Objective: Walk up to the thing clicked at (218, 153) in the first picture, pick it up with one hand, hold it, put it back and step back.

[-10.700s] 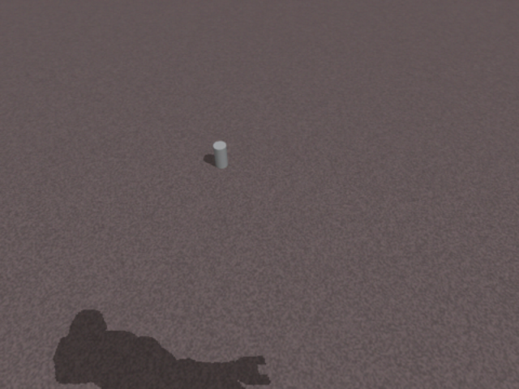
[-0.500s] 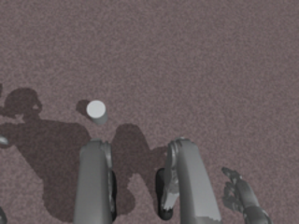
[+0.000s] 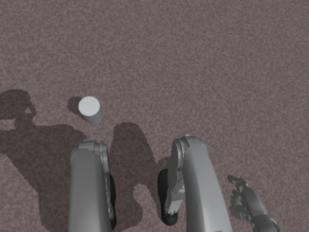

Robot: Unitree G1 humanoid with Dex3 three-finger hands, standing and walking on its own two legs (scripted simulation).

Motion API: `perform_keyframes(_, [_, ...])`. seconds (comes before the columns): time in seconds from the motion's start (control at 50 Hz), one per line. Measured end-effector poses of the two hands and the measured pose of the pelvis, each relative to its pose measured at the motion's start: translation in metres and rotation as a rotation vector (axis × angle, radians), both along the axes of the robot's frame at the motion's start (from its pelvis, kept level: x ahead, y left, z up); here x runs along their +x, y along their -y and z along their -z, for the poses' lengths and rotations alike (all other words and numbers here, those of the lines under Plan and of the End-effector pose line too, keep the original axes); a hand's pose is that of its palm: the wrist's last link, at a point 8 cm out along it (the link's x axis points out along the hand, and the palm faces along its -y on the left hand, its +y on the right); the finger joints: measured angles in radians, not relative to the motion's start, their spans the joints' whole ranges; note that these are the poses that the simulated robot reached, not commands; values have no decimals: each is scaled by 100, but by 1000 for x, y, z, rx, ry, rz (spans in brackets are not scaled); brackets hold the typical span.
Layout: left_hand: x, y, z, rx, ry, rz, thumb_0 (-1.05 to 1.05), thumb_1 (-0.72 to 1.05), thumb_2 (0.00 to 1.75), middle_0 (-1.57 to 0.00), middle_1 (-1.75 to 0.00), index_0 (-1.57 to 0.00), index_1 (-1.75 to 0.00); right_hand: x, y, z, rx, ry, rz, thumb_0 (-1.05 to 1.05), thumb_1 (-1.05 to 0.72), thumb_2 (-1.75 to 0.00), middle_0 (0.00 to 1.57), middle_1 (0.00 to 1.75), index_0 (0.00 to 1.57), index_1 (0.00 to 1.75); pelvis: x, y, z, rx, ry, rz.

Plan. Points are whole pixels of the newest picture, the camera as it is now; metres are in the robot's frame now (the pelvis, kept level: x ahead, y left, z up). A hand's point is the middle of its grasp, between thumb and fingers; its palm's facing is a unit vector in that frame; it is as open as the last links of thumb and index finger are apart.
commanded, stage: go down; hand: left
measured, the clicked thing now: (92, 111) +0.46 +0.19 -0.32
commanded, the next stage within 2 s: none
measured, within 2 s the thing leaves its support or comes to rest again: neither
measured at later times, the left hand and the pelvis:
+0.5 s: hand out of the picture +0.41 +0.39 -0.01, palm faces +0.05 -1.00 -0.08, open 17.7 cm; pelvis +0.00 +0.01 -0.01, yaw -1 degrees
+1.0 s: hand out of the picture +0.42 +0.40 -0.02, palm faces +0.05 -1.00 -0.07, open 17.5 cm; pelvis +0.00 +0.01 -0.02, yaw -2 degrees
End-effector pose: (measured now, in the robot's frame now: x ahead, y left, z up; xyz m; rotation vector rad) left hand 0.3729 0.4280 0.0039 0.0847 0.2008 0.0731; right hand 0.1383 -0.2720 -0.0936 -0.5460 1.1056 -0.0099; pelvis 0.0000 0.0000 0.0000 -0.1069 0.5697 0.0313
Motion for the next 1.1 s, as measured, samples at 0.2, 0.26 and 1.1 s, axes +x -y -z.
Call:
perform_keyframes(0.2, [5,-6,7,-9,11,9,-1,-61,6,-4,-9,-5,-8,-3,0,1,-20,-8,-3,0,-89,-90,20,30,20,30,1,-3,7,-13,3,3])
perform_keyframes(0.26, [5,-8,7,-9,18,12,-1,-61,5,-4,-9,-5,-8,-2,-1,1,-23,-6,-8,0,-89,-90,20,30,20,30,1,-4,8,-16,4,2])
perform_keyframes(1.1, [19,-30,14,-11,100,25,-1,-55,6,-6,-8,-5,-8,-17,-2,4,-68,-45,-36,0,-89,-90,20,30,20,30,-5,-7,25,-50,35,15])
